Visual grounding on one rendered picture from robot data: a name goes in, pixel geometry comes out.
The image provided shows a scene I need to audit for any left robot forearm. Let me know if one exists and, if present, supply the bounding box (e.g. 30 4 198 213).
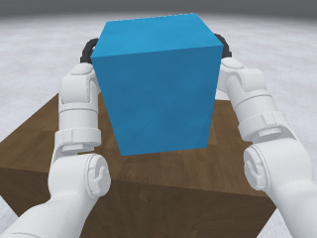
48 62 102 190

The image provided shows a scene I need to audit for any right robot hand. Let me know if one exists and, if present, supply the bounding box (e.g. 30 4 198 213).
214 33 232 59

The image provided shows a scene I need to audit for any robot right upper arm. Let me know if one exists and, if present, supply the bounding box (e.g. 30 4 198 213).
244 137 317 238

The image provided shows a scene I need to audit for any carton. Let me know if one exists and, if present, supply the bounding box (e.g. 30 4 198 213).
90 13 224 156

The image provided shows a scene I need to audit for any pedestal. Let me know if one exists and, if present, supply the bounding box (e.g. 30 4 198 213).
0 92 277 238

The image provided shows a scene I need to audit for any right robot forearm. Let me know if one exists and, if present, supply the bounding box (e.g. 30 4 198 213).
217 57 314 178

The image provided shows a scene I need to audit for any left robot hand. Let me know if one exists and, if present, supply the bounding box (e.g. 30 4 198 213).
80 38 99 64

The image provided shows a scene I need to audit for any robot left upper arm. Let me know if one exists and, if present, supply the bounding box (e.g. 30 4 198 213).
0 153 111 238

